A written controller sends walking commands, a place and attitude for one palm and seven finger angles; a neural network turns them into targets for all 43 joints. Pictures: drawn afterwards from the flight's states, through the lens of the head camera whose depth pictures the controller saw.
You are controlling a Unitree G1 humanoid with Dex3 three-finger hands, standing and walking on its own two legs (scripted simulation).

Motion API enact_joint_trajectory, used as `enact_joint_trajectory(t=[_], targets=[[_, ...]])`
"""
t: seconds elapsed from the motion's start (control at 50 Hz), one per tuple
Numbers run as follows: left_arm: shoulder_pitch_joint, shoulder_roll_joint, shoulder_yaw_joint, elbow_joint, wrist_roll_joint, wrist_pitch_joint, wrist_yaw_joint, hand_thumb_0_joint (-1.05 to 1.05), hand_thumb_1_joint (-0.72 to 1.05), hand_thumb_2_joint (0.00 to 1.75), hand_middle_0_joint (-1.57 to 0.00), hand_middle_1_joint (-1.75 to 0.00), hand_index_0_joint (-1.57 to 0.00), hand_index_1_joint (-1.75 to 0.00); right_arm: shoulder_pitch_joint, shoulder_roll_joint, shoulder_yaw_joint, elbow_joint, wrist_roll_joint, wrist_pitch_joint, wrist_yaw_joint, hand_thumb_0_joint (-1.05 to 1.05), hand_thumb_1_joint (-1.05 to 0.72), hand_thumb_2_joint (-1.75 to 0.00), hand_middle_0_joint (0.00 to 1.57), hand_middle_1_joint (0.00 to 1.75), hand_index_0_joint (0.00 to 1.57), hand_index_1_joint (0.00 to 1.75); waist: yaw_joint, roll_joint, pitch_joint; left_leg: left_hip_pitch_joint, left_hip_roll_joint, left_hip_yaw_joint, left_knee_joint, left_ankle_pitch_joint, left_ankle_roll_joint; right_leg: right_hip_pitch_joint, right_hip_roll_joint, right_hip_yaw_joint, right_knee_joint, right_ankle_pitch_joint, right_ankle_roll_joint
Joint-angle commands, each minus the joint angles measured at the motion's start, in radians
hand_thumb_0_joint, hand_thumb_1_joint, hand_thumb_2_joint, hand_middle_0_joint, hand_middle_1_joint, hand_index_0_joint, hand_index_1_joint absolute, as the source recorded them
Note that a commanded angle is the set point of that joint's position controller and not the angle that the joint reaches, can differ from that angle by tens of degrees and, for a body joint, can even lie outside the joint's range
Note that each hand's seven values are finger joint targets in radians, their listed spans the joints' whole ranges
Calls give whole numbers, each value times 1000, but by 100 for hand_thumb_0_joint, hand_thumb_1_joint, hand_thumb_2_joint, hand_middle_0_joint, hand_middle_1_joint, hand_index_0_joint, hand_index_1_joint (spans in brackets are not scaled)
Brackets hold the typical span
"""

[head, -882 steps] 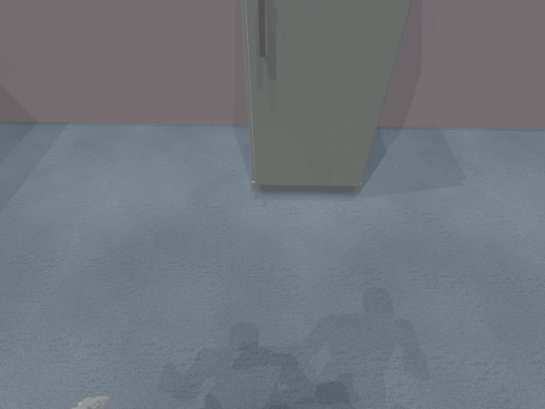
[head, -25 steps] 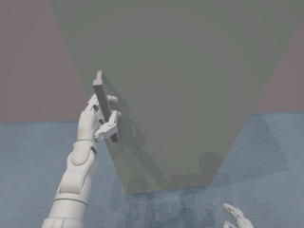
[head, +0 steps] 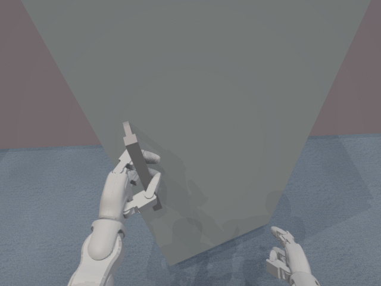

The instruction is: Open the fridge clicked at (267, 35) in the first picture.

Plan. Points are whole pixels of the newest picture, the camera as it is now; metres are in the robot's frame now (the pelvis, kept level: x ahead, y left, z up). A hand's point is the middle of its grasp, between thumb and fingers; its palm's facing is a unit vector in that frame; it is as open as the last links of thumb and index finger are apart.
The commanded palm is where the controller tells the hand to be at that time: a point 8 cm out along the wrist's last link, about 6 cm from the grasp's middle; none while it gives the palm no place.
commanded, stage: walk backward, drawing the door open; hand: left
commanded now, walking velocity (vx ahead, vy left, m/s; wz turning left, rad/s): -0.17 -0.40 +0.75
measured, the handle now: (144, 171) +0.32 +0.10 +0.10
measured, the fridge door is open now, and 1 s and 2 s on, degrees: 22 50 80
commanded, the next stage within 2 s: stop walking and hold the door back in 1.70 s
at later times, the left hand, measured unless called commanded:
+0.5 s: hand (189, 259) +0.16 +0.01 +0.10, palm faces -0.01 -0.99 -0.17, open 6.8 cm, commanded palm +0.13 +0.05 +0.11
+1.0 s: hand out of the picture +0.10 -0.10 +0.10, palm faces +0.42 -0.89 -0.17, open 6.9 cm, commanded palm +0.05 -0.07 +0.11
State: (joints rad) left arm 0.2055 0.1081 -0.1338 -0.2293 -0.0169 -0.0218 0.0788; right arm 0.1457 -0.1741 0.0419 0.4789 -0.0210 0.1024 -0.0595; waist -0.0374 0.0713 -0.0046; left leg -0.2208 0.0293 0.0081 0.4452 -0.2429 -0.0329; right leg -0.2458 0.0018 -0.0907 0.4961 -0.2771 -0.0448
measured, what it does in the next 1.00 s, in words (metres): steps to the right, turning left: right foot, then left foot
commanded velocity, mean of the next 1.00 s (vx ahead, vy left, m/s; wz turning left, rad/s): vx -0.14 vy -0.40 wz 0.75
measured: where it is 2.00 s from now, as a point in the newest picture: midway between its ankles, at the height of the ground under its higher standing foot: outside the picture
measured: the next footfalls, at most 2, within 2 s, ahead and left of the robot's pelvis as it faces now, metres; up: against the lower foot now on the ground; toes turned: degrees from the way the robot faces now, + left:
right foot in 0.52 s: -0.04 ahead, -0.24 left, +0.00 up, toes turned +17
left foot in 0.70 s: -0.10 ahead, -0.01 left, +0.00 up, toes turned +28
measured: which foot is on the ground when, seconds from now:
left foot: down 0.00-0.52, up 0.54-0.68, down 0.70-0.88, up 0.90-1.00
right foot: down 0.00-0.34, up 0.36-0.50, down 0.52-0.68, up 0.70-0.86, down 0.88-1.00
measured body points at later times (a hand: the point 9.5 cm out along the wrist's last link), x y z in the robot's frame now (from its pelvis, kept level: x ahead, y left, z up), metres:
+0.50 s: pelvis -0.12 -0.10 -0.01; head -0.07 -0.11 +0.43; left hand +0.15 +0.06 +0.11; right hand +0.03 -0.28 -0.14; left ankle -0.06 +0.10 -0.74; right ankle -0.08 -0.23 -0.71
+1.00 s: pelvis -0.10 -0.31 -0.02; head -0.03 -0.28 +0.43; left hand +0.07 -0.05 +0.11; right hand +0.20 -0.35 -0.11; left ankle -0.17 -0.17 -0.67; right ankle +0.01 -0.36 -0.74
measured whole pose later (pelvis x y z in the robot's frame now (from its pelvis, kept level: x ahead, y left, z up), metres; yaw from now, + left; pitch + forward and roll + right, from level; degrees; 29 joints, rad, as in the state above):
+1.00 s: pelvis -0.10 -0.31 -0.02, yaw +41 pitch -2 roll +1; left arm 0.02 0.13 -0.23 -0.30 0.05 -0.01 0.01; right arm 0.06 -0.18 -0.04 0.59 0.00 -0.09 -0.07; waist -0.03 0.02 0.20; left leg -0.54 0.05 0.00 1.10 -0.54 -0.03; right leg -0.34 -0.06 -0.10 0.65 -0.28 -0.03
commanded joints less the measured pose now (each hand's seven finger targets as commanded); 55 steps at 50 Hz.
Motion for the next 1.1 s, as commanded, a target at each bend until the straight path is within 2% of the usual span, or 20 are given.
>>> enact_joint_trajectory(t=[0.0,0.28,0.3,0.32,0.34,0.38,0.46,0.5,0.56,0.62,0.64,0.66,0.68,0.74,0.8,0.86,0.92,1.04,1.06,1.08], targets=[[-133,67,6,-267,21,-92,-28,0,90,90,-45,-140,-45,-140,-47,-91,-58,-126,-4,-68,-19,0,-90,-90,20,30,20,30,-24,-121,-238,93,51,-50,24,492,63,80,-42,14,-35,515,66],[-303,73,-19,-299,34,-61,-13,0,90,90,-45,-140,-45,-140,-20,-61,-60,-18,-2,-187,-61,0,-90,-90,20,30,20,30,-49,-155,-64,26,15,-4,293,-123,41,-268,-177,-37,-21,-165,-59],[-329,54,-43,-319,24,-66,-19,0,90,90,-45,-140,-45,-140,-2,-76,-61,-19,-9,-207,-62,0,-90,-90,20,30,20,30,-70,-47,-35,47,110,-201,47,-62,87,-329,-106,-45,168,-186,-16],[-334,29,-67,-321,3,-87,-30,0,90,90,-45,-140,-45,-140,-18,-122,-73,-35,-18,-234,-57,0,-90,-90,20,30,20,30,-71,212,-6,-40,388,-730,-323,-82,221,-341,29,9,541,-176,80],[-348,109,-12,-316,42,-122,-30,0,90,90,-45,-140,-45,-140,-54,-135,-77,-20,-50,-234,-50,0,-90,-90,20,30,20,30,-43,255,0,-184,503,-1000,-436,-252,282,-308,-21,211,789,-190,101],[-345,117,21,-349,63,-148,-43,0,90,90,-45,-140,-45,-140,-165,-121,-82,6,-34,-217,-36,0,-90,-90,20,30,20,30,4,17,33,-346,430,-722,-281,-318,242,-198,-68,345,763,-150,71],[-352,21,-45,-293,28,-142,-36,0,90,90,-45,-140,-45,-140,-102,-102,-95,28,1,-258,-16,0,-90,-90,20,30,20,30,17,-74,-225,-237,94,-187,-51,-220,31,248,24,64,-56,-148,35],[-482,86,-19,-386,49,-146,-37,0,90,90,-45,-140,-45,-140,-57,-40,-92,39,16,-259,-15,0,-90,-90,20,30,20,30,-31,-241,-267,-99,-85,85,375,-128,-32,46,-180,113,-206,-79,-73],[-413,50,-39,-289,55,-119,-42,0,90,90,-45,-140,-45,-140,-97,-50,-105,24,22,-276,-27,0,-90,-90,20,30,20,30,13,-344,-172,-260,-7,46,681,-289,1,30,-296,157,-95,293,-176],[-500,-27,-127,-313,53,-151,-70,0,90,90,-45,-140,-45,-140,-44,-47,-74,33,9,-289,-48,0,-90,-90,20,30,20,30,-58,-229,-152,-1,30,46,190,-69,23,-64,-180,-60,244,481,-82],[-497,-39,-163,-294,44,-162,-77,0,90,90,-45,-140,-45,-140,-13,-97,-86,42,5,-297,-48,0,-90,-90,20,30,20,30,-92,-64,-167,269,168,-161,-50,307,70,-336,-103,-67,519,230,1],[-500,-45,-158,-312,52,-184,-78,0,90,90,-45,-140,-45,-140,-42,-145,-106,27,-18,-306,-28,0,-90,-90,20,30,20,30,-45,182,-216,403,484,-689,-146,681,188,-528,5,32,738,-275,80],[-529,6,-133,-332,76,-199,-68,0,90,90,-45,-140,-45,-140,-42,-173,-107,18,-16,-290,8,0,-90,-90,20,30,20,30,-58,9,-219,337,521,-755,-169,537,247,-443,-32,177,802,-237,75],[-467,60,-49,-370,58,-185,-61,0,90,90,-45,-140,-45,-140,-187,-142,-100,19,-7,-260,9,0,-90,-90,20,30,20,30,4,91,-108,-66,416,-558,-154,-19,229,-245,-95,270,639,-130,83],[-424,-7,-75,-355,41,-147,-56,0,90,90,-45,-140,-45,-140,-154,-116,-102,-13,21,-252,17,0,-90,-90,20,30,20,30,40,101,-196,-272,199,-187,-107,-249,73,239,15,46,116,-59,65],[-490,75,-49,-422,58,-118,-43,0,90,90,-45,-140,-45,-140,-103,-23,-88,-42,40,-239,0,0,-90,-90,20,30,20,30,-5,-266,-214,-158,-46,103,432,-251,-10,40,-202,157,-218,-50,-43],[-418,84,-17,-383,65,-85,-53,0,90,90,-45,-140,-45,-140,-111,-45,-113,-46,21,-249,-21,0,-90,-90,20,30,20,30,30,-374,-165,-317,-15,28,902,-357,8,31,-333,289,-159,189,-185],[-387,24,-66,-370,42,-141,-49,0,90,90,-45,-140,-45,-140,-67,-42,-72,-49,6,-265,-32,0,-90,-90,20,30,20,30,-8,-245,-179,-74,27,123,179,-175,16,79,-235,-15,78,484,-122],[-403,15,-84,-396,46,-148,-54,0,90,90,-45,-140,-45,-140,-23,-52,-75,-50,5,-275,-30,0,-90,-90,20,30,20,30,-33,-189,-215,94,68,84,-8,-39,37,-31,-204,-23,215,399,-83],[-431,8,-102,-417,51,-162,-61,0,90,90,-45,-140,-45,-140,-5,-100,-93,-62,-2,-284,-27,0,-90,-90,20,30,20,30,-59,-33,-216,341,275,-221,-129,278,114,-313,-126,-47,426,151,6]])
